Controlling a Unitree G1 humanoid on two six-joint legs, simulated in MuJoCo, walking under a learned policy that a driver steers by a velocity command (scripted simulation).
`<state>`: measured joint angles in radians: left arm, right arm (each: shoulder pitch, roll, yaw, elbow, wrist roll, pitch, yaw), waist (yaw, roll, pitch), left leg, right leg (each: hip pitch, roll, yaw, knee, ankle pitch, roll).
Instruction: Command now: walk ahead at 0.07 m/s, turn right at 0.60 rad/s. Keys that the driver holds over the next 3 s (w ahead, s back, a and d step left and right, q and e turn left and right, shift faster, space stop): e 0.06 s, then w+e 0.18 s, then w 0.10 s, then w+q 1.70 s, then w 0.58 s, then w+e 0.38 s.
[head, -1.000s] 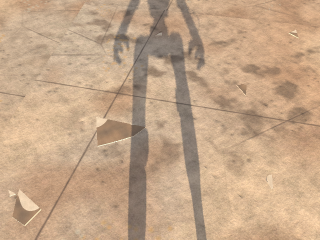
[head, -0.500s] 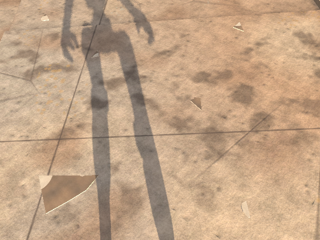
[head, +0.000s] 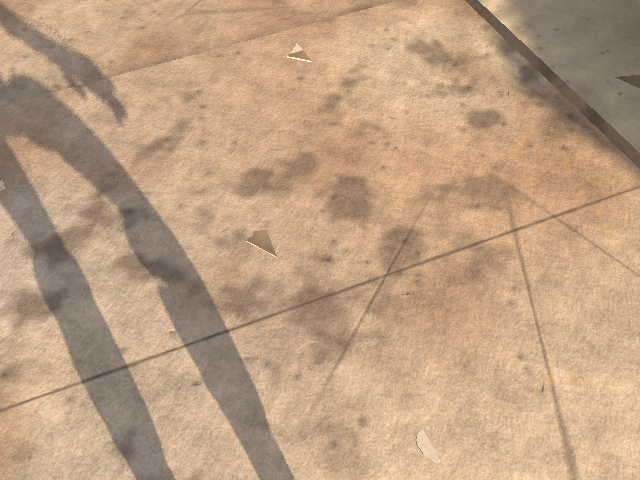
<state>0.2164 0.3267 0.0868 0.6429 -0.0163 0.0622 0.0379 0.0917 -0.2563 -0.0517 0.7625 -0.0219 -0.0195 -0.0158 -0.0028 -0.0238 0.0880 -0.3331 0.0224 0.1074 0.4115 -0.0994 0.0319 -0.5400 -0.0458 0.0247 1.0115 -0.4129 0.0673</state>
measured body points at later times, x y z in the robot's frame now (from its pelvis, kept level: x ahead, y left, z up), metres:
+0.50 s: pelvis +0.12 -0.06 +0.01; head +0.13 -0.09 +0.46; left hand +0.22 +0.21 -0.08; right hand +0.24 -0.36 -0.10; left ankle +0.31 +0.08 -0.68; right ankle +0.02 -0.13 -0.74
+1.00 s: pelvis +0.42 -0.04 +0.01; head +0.45 -0.03 +0.46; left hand +0.60 +0.23 -0.07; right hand +0.50 -0.32 -0.11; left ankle +0.39 +0.04 -0.74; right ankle +0.59 -0.22 -0.68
